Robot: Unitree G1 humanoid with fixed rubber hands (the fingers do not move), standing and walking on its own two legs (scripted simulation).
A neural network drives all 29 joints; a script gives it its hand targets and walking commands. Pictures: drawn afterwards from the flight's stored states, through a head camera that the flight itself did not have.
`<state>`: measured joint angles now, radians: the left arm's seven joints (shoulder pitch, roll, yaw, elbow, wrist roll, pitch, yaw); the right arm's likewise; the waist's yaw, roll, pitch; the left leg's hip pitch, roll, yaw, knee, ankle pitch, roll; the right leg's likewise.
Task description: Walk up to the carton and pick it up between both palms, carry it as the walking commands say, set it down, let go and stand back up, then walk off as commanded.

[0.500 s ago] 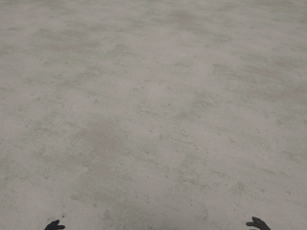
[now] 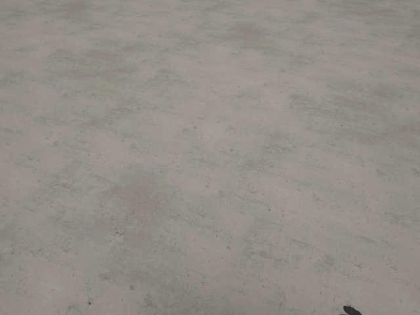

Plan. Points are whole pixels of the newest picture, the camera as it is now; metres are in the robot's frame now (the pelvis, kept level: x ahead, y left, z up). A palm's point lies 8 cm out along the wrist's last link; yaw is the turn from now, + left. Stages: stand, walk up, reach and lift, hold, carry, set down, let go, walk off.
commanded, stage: stand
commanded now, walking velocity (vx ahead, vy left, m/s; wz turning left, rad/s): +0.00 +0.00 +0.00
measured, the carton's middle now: out of the picture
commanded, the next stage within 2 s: walk up in 1.28 s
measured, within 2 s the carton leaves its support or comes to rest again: neither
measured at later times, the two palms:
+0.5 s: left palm out of the picture +0.08 +0.29 -0.10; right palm out of the picture +0.08 -0.30 -0.11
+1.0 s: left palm out of the picture +0.08 +0.30 -0.10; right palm out of the picture +0.07 -0.30 -0.11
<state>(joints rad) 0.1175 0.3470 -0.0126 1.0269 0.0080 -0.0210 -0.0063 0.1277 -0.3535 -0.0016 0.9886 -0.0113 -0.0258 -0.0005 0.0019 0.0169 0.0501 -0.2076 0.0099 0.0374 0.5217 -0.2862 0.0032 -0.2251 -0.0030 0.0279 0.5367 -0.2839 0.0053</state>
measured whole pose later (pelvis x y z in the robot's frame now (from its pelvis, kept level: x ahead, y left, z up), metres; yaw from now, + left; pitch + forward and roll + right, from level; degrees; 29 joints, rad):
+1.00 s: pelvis +0.00 +0.00 +0.01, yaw -1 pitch -2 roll +0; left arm 0.11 0.35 -0.01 1.10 0.01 -0.02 0.00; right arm 0.11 -0.35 -0.01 1.09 -0.01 -0.02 0.00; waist 0.00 0.01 0.05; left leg -0.11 0.02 0.05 0.35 -0.20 0.00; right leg -0.14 0.00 0.04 0.37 -0.19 0.00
